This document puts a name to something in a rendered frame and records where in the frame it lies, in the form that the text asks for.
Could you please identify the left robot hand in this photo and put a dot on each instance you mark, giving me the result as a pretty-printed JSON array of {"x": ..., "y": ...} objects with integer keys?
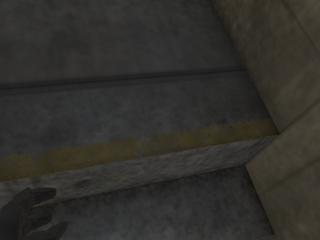
[{"x": 15, "y": 225}]

